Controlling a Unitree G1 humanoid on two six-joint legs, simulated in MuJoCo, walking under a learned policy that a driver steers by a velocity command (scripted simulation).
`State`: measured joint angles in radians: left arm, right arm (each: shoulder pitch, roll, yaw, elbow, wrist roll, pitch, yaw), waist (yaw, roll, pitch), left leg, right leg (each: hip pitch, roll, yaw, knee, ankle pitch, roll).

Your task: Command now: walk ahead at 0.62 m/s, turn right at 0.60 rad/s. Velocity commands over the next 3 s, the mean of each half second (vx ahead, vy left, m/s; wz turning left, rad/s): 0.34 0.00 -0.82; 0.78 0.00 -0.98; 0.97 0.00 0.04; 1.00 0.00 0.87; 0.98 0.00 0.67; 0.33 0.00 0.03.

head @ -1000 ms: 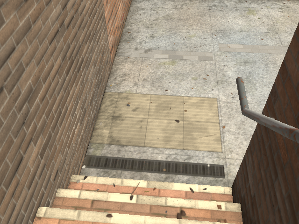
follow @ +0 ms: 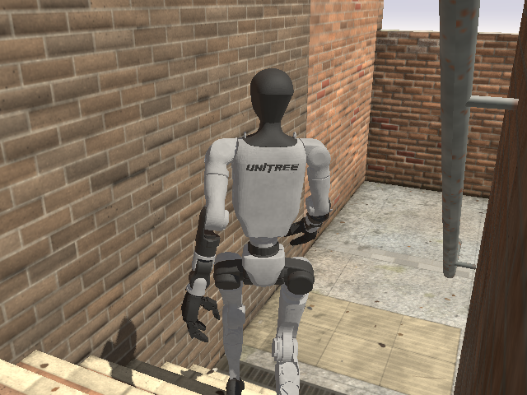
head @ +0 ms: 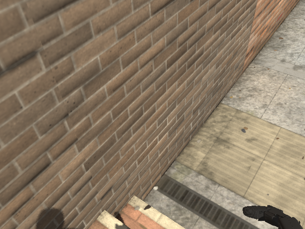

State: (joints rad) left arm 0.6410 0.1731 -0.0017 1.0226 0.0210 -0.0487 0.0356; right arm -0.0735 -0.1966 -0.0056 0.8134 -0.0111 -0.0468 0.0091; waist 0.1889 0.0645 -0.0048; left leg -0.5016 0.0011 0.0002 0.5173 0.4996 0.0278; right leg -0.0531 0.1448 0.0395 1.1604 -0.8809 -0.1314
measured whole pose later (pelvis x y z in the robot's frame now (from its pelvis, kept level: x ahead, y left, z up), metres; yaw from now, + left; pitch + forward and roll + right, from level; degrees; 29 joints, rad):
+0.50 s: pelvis +0.30 -0.04 -0.32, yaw -21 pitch -1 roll -2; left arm 0.52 0.33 0.07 1.05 0.13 -0.12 -0.07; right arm 0.26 -0.28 -0.01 0.71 -0.05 -0.09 0.06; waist 0.08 0.01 0.00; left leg -0.71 0.04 -0.16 1.93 -0.72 -0.09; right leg -0.32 0.13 -0.04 0.76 -0.44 -0.10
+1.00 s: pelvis +0.60 -0.05 -0.55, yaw -49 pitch -2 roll +1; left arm 0.09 0.24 0.05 0.78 0.04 0.01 -0.02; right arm 0.59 -0.22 -0.02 1.03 -0.04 -0.08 0.01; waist -0.04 -0.04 -0.02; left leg -0.24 0.00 0.16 0.96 -0.68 0.06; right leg -1.03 0.04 0.05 1.57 0.03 -0.07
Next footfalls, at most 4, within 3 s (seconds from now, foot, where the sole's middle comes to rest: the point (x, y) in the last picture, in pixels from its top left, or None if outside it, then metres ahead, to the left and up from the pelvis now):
0.04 left None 0.13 0.10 -0.86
0.40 right None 0.30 -0.12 -1.06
0.78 left None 0.63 0.03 -1.26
1.30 right None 0.78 -0.37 -1.46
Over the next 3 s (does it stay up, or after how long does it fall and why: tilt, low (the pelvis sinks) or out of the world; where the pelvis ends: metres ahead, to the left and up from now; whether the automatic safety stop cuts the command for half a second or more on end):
stays up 2.01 -0.77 -0.70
